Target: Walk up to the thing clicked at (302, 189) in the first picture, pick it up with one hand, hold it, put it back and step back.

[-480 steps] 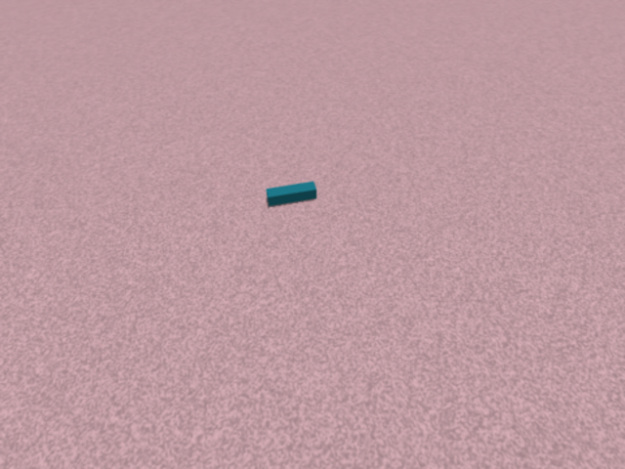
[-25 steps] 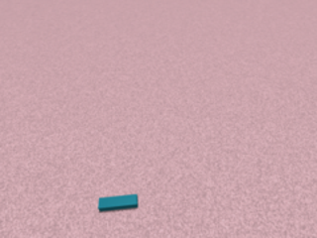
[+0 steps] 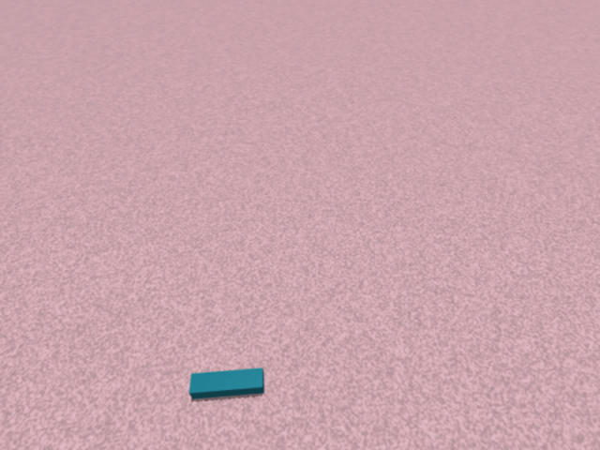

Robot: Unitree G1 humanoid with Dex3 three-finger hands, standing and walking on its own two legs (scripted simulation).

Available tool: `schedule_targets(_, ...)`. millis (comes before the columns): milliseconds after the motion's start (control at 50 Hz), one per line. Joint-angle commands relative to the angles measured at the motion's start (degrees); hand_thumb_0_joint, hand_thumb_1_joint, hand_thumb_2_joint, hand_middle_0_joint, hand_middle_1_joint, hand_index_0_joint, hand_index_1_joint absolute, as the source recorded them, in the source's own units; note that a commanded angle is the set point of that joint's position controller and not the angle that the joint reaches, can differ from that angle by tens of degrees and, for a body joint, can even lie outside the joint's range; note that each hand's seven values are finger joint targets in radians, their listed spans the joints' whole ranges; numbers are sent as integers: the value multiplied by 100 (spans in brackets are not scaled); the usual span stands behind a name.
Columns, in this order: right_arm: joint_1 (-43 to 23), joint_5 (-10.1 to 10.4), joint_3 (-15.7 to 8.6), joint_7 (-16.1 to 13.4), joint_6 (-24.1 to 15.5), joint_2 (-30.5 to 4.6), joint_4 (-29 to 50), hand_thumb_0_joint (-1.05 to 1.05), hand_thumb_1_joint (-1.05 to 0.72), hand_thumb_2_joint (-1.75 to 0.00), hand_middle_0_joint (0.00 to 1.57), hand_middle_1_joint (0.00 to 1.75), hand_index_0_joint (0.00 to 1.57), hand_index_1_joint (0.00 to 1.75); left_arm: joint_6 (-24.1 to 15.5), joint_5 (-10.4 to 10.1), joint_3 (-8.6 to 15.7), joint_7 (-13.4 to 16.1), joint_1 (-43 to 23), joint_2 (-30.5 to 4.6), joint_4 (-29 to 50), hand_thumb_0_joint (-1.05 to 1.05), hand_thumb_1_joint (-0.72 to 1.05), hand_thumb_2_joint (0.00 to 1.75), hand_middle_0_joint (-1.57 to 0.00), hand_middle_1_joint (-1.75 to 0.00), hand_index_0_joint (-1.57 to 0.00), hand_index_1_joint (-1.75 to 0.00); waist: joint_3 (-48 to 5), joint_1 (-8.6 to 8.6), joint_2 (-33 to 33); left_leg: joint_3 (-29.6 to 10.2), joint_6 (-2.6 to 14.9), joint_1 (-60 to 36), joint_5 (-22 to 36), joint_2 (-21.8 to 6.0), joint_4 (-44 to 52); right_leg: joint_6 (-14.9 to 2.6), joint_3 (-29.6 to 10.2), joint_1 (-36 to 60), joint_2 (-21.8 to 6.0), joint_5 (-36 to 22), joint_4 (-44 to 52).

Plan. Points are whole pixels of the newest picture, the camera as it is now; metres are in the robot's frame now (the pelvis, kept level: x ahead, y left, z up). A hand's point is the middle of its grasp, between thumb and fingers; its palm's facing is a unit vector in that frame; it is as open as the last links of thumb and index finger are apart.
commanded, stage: stand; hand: left
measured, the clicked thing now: (227, 383) +0.49 +0.24 -0.76
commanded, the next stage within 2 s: none
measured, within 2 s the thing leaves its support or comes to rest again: neither
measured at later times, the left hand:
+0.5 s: hand out of the picture +0.07 +0.26 -0.16, palm faces -0.04 -0.94 -0.34, open 7.4 cm
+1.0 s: hand out of the picture +0.08 +0.25 -0.16, palm faces -0.03 -0.94 -0.34, open 7.4 cm
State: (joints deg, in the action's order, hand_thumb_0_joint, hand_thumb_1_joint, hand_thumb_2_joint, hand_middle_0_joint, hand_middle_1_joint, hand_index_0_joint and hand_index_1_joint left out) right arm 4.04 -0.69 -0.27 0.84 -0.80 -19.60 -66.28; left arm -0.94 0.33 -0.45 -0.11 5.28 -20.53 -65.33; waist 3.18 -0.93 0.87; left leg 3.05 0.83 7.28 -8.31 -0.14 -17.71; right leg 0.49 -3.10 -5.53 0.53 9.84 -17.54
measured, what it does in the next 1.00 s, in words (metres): stands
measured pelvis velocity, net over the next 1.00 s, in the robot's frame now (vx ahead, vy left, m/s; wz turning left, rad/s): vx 0.01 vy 0.00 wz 0.02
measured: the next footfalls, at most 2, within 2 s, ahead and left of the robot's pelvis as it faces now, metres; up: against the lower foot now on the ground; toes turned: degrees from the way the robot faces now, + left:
none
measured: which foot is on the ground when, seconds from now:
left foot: down 0.00-1.00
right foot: down 0.00-1.00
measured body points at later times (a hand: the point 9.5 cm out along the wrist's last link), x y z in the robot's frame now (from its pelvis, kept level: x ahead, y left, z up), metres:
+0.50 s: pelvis +0.00 +0.00 +0.00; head +0.01 +0.01 +0.45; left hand +0.07 +0.30 -0.14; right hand +0.08 -0.30 -0.13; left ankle +0.02 +0.11 -0.75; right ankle +0.00 -0.13 -0.75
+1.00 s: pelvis +0.01 +0.00 +0.00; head +0.02 +0.01 +0.45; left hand +0.08 +0.30 -0.14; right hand +0.09 -0.30 -0.13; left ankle +0.02 +0.11 -0.75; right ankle +0.00 -0.13 -0.75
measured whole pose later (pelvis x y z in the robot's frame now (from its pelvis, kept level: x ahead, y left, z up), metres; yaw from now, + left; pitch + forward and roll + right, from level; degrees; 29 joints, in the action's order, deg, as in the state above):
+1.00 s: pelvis +0.01 +0.00 +0.00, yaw +1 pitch -2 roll +0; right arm 4.9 -0.7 -0.1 0.5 -0.8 -19.8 -65.7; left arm -0.7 0.6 -0.7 0.0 6.4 -20.3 -64.4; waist 2.8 -0.6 0.6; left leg 2.2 1.0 6.8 -8.9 0.5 -17.6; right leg 0.6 -2.2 -4.8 -0.1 10.8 -17.5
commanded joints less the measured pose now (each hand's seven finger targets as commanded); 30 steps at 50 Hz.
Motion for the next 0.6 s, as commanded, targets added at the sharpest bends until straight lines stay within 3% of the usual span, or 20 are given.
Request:
schedule_targets(0,-323,35,-216,-73,-129,-1190,308,0,-90,-90,20,30,20,30,-135,-1,201,62,-148,-1158,339,0,90,90,-20,-30,-20,-30,-530,44,-95,-725,20,-390,409,-796,292,-159,-464,-226,-712,-534,303)
schedule_targets(140,-294,29,-222,-98,-143,-1229,319,0,-90,-90,20,30,20,30,-120,4,213,69,-181,-1180,388,0,90,90,-20,-30,-20,-30,-741,33,-213,-705,37,-529,872,-819,205,-170,-417,-74,-739,-888,210)
schedule_targets(240,-242,30,-212,-110,-128,-1244,285,0,-90,-90,20,30,20,30,-89,-5,209,60,-99,-1144,345,0,90,90,-20,-30,-20,-30,-412,40,-175,-748,26,-348,281,-783,357,-156,-418,-284,-699,-440,297)
schedule_targets(280,-243,28,-216,-109,-118,-1240,310,0,-90,-90,20,30,20,30,-89,10,208,69,-116,-1145,355,0,90,90,-20,-30,-20,-30,-461,39,-97,-742,55,-321,348,-789,328,-158,-419,-223,-731,-499,307)
schedule_targets(320,-199,24,-213,-106,-110,-1255,280,0,-90,-90,20,30,20,30,-82,7,194,59,-85,-1114,331,0,90,90,-20,-30,-20,-30,-237,24,-97,-779,37,-165,-91,-759,421,-167,-430,-357,-705,-151,345)
schedule_targets(480,-214,31,-224,-89,-126,-1246,313,0,-90,-90,20,30,20,30,-102,14,183,60,-22,-1126,369,0,90,90,-20,-30,-20,-30,-445,40,-59,-793,54,-313,304,-774,315,-170,-420,-266,-730,-371,291)
schedule_targets(580,-154,26,-218,-87,-108,-1252,310,0,-90,-90,20,30,20,30,-101,13,207,62,-34,-1173,400,0,90,90,-20,-30,-20,-30,-447,33,-90,-781,63,-243,72,-729,347,-177,-425,-224,-754,-329,319)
